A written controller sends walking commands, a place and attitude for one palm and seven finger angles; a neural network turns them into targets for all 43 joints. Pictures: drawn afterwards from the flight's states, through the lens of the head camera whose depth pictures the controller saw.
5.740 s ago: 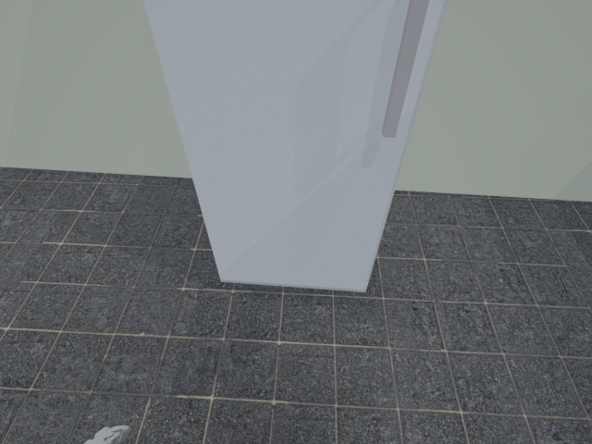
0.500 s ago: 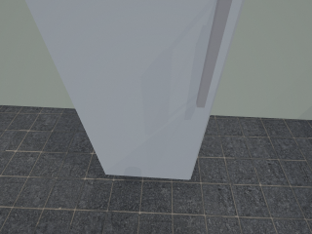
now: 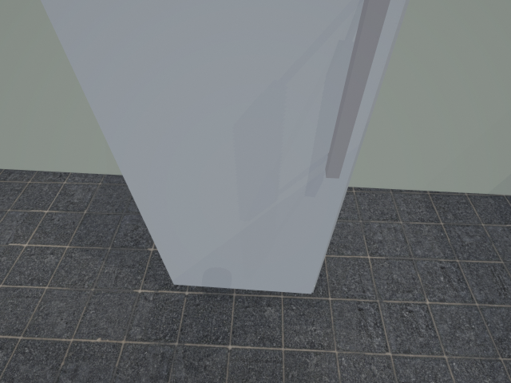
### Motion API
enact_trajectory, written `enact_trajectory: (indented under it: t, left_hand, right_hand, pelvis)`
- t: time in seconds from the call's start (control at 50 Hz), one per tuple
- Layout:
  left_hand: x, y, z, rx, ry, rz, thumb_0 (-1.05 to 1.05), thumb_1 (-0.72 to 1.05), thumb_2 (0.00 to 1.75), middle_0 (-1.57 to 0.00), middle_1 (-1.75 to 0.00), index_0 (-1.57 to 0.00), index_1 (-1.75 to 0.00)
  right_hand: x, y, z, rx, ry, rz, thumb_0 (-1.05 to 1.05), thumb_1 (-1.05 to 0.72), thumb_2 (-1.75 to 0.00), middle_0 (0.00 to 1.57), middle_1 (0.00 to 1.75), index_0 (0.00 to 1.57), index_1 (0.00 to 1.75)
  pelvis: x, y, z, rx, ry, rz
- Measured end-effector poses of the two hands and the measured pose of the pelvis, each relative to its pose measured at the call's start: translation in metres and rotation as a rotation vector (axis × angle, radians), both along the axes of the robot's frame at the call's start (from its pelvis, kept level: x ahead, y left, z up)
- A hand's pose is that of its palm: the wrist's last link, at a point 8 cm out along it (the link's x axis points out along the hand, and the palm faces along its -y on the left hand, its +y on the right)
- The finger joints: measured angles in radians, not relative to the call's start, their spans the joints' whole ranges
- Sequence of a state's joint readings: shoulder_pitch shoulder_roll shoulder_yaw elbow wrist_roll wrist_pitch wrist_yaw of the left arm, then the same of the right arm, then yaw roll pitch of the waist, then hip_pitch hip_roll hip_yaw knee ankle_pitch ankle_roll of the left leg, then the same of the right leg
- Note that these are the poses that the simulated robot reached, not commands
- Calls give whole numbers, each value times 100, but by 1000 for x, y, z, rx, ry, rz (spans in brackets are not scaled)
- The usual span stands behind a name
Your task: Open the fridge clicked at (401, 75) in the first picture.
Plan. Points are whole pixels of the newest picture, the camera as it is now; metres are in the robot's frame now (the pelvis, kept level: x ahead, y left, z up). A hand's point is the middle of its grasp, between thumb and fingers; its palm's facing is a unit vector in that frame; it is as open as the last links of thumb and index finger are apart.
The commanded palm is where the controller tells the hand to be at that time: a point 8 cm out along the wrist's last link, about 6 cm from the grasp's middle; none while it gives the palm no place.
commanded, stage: look again from close up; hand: right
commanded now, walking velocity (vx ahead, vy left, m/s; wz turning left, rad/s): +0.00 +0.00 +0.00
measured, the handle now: (348, 97) +0.53 -0.12 +0.19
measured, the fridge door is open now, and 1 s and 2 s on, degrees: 0 0 0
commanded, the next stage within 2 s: none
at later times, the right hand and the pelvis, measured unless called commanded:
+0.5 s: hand out of the picture +0.01 -0.18 -0.18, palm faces +0.02 +0.98 -0.21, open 7.3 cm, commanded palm none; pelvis +0.01 +0.01 +0.00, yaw +0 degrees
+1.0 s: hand out of the picture +0.00 -0.16 -0.18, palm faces +0.04 +0.98 -0.19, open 7.3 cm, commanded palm none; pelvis +0.01 +0.01 +0.00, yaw -1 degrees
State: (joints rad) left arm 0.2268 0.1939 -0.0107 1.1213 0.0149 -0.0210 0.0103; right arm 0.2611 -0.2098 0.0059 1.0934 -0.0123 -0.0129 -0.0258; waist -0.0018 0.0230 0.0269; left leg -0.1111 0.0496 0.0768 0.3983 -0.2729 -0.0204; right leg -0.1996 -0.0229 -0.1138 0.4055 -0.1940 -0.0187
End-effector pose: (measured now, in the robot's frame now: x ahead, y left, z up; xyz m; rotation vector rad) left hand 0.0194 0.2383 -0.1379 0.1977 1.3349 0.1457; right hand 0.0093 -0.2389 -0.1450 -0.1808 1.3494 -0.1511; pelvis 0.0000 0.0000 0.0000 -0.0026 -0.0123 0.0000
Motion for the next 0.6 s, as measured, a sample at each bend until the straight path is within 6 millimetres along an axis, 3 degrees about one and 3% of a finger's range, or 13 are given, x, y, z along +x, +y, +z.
enact_trajectory:
  t: [0.34, 0.6]
  left_hand:
    - [14, 0, 0, -9, -25, -11, 0, 90, 90, -20, -30, -20, -30]
    - [8, 0, -2, -18, -2, -7, 0, 90, 90, -20, -30, -20, -30]
  right_hand:
    - [-4, 10, 0, 9, 10, -15, 0, -91, -90, 20, 30, 20, 30]
    - [-11, 16, 0, 12, 24, -26, 0, -91, -90, 20, 30, 20, 30]
  pelvis:
    - [5, 5, 1, -1, -4, -2]
    - [6, 9, 1, -2, -3, -5]
